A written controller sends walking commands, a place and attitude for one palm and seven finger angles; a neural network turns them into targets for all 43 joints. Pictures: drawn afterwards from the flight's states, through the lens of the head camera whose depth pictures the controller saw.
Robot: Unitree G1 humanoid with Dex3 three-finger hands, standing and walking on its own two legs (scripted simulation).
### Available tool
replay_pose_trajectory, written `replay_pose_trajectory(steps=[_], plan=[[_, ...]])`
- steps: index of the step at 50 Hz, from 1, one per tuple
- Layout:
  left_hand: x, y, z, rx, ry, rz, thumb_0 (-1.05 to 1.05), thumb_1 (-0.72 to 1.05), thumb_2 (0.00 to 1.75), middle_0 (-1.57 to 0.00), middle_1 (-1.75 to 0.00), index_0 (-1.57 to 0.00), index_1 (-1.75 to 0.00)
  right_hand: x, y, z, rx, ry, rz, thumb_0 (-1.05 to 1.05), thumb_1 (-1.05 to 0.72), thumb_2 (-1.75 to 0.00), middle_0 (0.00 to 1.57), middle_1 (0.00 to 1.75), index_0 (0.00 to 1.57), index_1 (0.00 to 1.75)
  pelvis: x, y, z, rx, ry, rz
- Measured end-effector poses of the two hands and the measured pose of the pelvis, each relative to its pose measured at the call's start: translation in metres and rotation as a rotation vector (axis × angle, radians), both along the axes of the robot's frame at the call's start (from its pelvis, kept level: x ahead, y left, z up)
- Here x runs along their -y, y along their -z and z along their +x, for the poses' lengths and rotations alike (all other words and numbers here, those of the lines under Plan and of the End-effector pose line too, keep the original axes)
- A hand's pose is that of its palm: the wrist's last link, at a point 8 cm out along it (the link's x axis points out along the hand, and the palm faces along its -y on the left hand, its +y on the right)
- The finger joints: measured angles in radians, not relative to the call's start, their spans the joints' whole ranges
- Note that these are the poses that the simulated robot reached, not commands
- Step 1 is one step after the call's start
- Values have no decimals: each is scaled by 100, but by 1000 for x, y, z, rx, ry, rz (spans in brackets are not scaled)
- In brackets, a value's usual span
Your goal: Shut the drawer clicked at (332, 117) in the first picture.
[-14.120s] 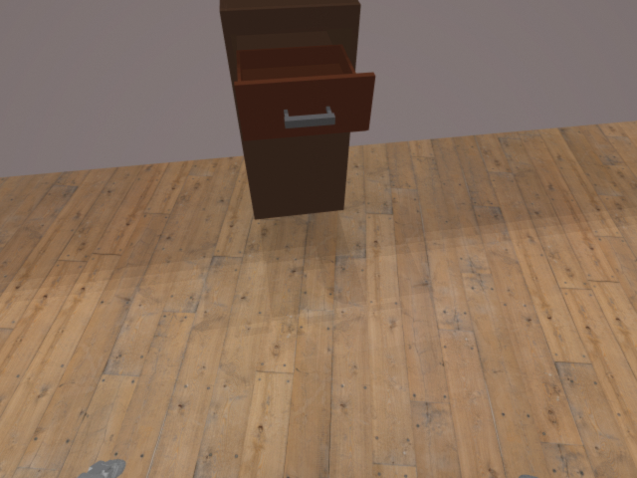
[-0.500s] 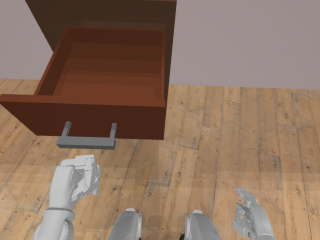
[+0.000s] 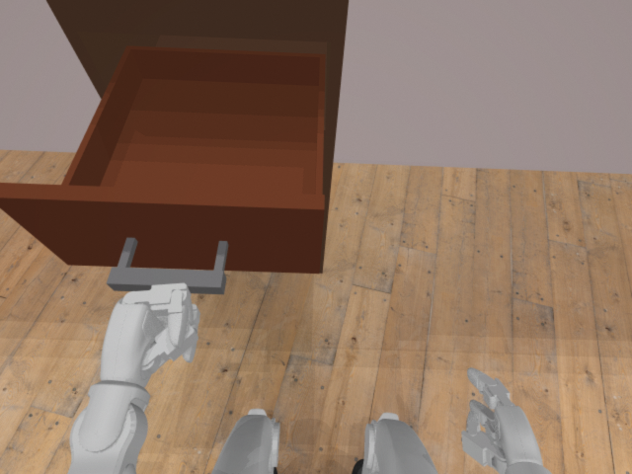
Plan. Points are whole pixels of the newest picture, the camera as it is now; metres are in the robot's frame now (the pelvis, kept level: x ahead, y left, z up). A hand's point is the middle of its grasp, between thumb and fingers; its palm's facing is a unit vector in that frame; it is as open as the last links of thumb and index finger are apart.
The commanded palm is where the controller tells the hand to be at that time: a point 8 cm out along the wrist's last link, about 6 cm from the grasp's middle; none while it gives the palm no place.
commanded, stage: push the drawer shut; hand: left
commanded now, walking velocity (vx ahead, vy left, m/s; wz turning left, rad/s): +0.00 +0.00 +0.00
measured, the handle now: (172, 264) +0.35 +0.19 +0.04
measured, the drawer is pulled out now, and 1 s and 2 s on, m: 0.29 0.17 0.05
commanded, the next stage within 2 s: none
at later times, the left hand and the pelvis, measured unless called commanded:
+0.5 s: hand (200, 287) +0.33 +0.16 +0.03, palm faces -0.02 -1.00 -0.05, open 3.2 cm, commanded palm +0.32 +0.21 +0.04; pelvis -0.01 +0.00 +0.00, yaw +0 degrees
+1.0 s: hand (209, 239) +0.39 +0.16 +0.03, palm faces +0.00 -1.00 -0.05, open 3.2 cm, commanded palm +0.38 +0.21 +0.04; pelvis -0.01 +0.01 +0.01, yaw -1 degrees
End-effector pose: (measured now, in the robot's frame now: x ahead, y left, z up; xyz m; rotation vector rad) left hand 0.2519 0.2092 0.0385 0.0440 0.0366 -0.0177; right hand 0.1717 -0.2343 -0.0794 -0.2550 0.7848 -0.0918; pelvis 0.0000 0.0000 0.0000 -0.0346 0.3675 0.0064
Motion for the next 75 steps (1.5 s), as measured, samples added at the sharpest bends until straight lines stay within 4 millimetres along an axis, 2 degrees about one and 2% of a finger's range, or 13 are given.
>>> replay_pose_trajectory(steps=[12,24,38,58,75], plan=[[0,2,14,19,-7,2,0,87,94,-140,-160,-140,-160,1,5,-14,-46,0,-8,1,-91,-90,20,30,20,30,-1,-2,-6,6,-4,2],[-1,2,51,20,-2,1,0,86,94,-140,-160,-140,-160,1,8,-32,-86,24,-9,1,-91,-90,20,30,20,30,-3,-3,-14,9,-1,1],[0,1,86,35,-14,0,2,87,93,-140,-160,-140,-160,9,10,-61,-183,71,-21,1,-91,-90,20,30,20,30,-6,-8,-12,0,13,7],[0,1,139,30,-30,2,2,86,93,-140,-160,-140,-160,15,19,-90,-295,121,-20,1,-91,-90,20,30,20,30,-5,-8,-10,-28,22,10],[-2,1,183,28,-31,0,1,85,92,-140,-160,-140,-160,22,26,-129,-415,164,-35,1,-91,-90,20,30,20,30,-3,-3,-12,-59,27,8]])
